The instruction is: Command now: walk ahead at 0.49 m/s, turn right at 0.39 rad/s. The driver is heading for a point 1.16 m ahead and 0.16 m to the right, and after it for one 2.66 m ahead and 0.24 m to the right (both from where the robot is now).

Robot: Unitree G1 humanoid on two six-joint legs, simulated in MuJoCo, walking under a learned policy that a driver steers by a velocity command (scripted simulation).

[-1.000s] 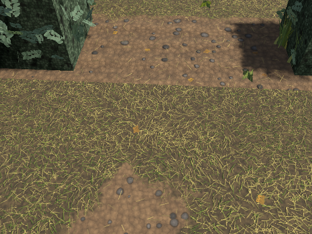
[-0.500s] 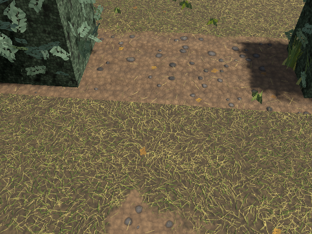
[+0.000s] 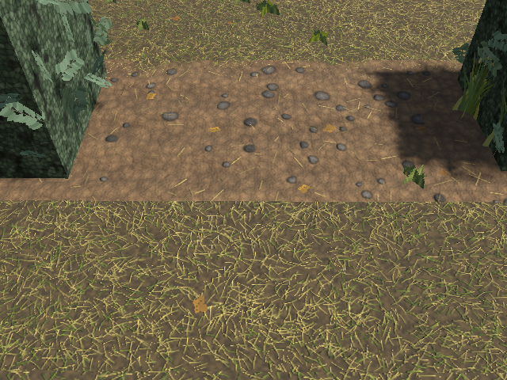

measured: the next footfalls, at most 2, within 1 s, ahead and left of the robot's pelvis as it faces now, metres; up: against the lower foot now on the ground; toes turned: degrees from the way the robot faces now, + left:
left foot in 0.24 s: +0.36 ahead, +0.14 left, +0.00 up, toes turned -7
right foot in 0.78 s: +0.43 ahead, -0.16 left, +0.00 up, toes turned -27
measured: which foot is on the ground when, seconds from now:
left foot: up 0.00-0.22, down 0.24-0.78, up 0.80-1.00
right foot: down 0.00-0.26, up 0.28-0.76, down 0.78-1.00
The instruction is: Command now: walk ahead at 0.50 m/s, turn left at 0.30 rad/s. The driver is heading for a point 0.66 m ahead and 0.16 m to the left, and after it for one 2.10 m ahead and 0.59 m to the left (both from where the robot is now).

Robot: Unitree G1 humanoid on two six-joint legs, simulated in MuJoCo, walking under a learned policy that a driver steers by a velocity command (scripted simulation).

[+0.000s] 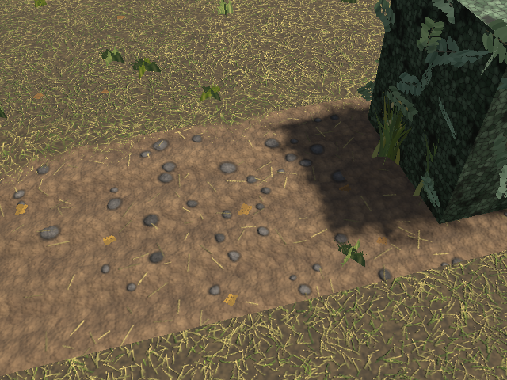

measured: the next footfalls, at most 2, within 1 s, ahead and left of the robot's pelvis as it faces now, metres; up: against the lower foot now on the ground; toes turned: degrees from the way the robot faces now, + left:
left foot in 0.32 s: +0.36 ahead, +0.16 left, -0.19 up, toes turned +11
right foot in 0.68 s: +0.59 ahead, -0.03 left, -0.19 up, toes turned +26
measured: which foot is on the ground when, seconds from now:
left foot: up 0.00-0.30, down 0.32-0.68, up 0.70-1.00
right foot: down 0.00-0.30, up 0.32-0.66, down 0.68-1.00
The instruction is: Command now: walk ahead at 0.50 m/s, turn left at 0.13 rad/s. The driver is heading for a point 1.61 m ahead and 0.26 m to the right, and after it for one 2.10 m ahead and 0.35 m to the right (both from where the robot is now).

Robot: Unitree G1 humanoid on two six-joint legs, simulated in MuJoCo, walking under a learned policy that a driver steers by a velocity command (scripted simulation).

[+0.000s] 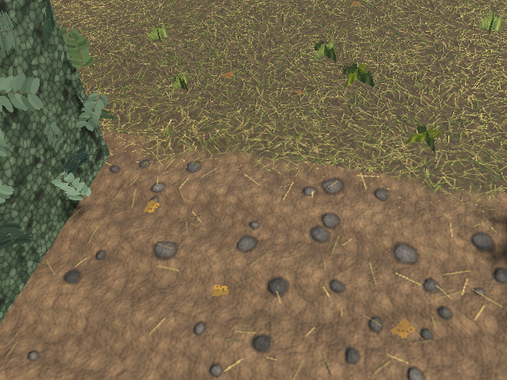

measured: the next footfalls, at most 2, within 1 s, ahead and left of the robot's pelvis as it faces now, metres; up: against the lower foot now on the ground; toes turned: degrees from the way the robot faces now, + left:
left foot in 0.18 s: +0.25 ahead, +0.14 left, +0.00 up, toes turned +1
right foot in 0.70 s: +0.56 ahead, -0.10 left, +0.00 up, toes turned -8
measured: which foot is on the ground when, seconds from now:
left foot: up 0.00-0.16, down 0.18-0.72, up 0.74-1.00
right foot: down 0.00-0.20, up 0.22-0.68, down 0.70-1.00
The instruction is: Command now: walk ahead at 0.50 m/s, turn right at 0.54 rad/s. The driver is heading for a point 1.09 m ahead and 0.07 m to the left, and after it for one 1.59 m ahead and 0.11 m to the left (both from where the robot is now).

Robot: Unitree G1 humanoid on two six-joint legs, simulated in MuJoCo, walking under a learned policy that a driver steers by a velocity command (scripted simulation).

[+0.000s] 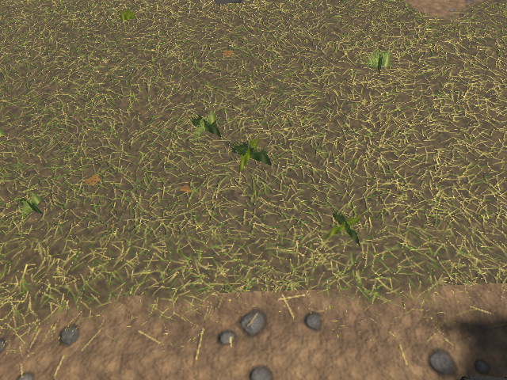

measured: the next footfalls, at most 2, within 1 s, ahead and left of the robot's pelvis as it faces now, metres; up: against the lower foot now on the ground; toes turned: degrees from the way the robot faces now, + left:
left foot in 0.20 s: +0.30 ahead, +0.14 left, +0.00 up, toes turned -8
right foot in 0.70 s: +0.54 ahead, -0.15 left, +0.00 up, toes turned -9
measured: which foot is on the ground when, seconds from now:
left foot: up 0.00-0.18, down 0.20-0.72, up 0.74-1.00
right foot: down 0.00-0.22, up 0.24-0.68, down 0.70-1.00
